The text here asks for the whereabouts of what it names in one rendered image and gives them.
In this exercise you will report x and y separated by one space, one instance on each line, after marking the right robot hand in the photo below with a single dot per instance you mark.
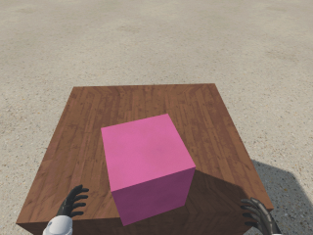
266 223

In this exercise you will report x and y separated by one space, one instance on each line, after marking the left robot hand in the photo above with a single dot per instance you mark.
69 203

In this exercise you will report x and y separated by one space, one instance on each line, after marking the pedestal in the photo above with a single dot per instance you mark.
224 173

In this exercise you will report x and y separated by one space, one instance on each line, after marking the robot left forearm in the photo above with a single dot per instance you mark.
59 225

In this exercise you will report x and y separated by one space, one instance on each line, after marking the carton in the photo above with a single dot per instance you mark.
150 169

